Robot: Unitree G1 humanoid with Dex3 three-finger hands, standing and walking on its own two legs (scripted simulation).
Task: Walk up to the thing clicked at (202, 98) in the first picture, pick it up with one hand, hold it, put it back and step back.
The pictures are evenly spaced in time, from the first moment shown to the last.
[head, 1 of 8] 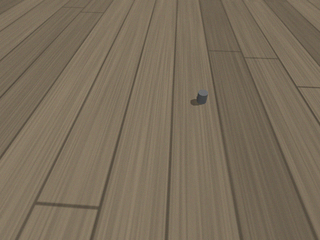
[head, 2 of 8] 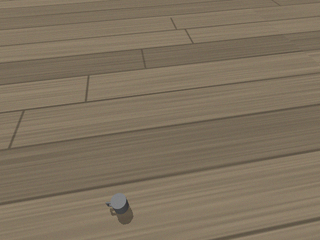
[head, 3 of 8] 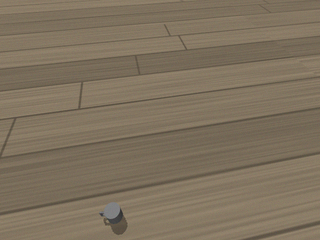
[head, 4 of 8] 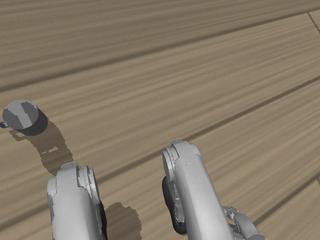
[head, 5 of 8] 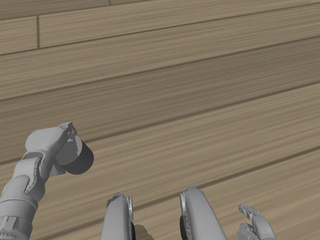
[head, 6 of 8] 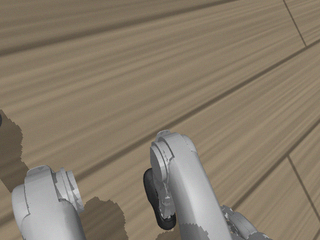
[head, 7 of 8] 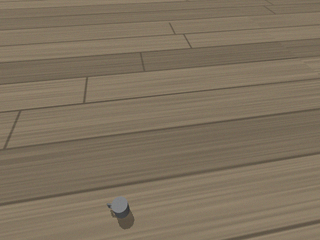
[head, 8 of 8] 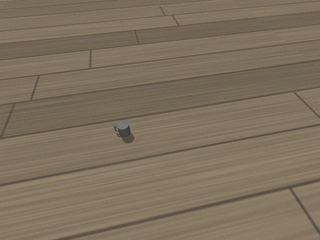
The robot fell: no
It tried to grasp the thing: yes
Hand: left
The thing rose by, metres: 0.66
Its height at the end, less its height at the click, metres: +0.00
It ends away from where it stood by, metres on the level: 0.02
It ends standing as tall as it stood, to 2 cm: yes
